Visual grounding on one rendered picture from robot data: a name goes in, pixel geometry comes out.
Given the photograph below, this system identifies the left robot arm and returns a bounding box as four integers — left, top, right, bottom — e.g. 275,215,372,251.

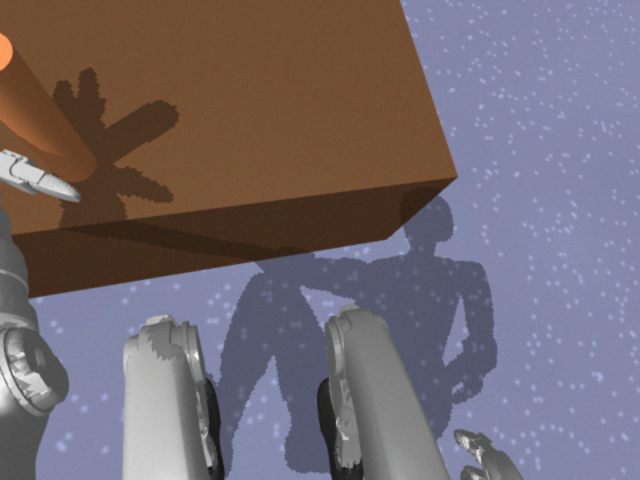
0,192,69,480

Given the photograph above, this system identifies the can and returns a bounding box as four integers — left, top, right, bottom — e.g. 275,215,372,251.
0,33,96,182

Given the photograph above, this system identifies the left robot hand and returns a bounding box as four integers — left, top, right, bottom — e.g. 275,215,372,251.
0,149,81,202

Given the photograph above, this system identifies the right robot hand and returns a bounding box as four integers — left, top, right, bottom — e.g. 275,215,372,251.
453,429,524,480

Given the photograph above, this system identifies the right robot foot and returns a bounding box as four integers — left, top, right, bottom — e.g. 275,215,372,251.
317,378,363,480

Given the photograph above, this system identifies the left robot foot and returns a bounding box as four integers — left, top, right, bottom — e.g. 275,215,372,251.
204,378,225,480

